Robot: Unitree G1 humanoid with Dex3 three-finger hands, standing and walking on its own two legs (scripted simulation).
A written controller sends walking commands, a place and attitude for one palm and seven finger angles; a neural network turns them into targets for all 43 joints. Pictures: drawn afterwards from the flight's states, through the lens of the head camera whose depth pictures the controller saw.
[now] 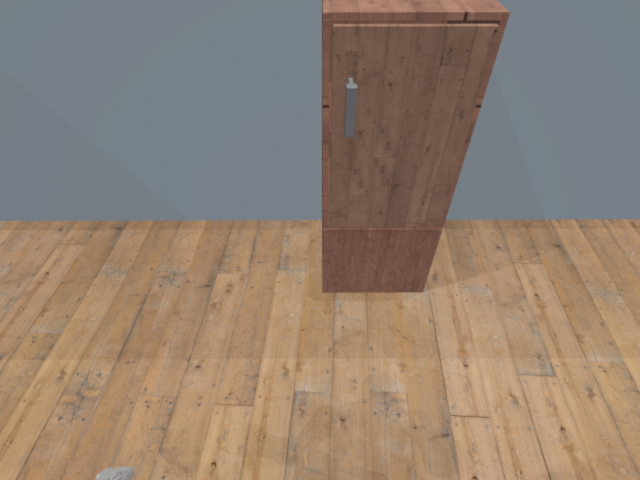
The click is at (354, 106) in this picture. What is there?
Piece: cupboard door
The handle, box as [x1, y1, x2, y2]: [344, 78, 357, 136]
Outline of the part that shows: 348,78 348,83 346,84 344,136 353,136 357,88 356,84 352,83 352,78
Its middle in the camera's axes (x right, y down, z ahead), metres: +0.07 -0.31 +0.92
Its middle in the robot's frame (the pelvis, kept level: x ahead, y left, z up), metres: +0.91 -0.02 +0.04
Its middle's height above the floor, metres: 0.81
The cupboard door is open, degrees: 0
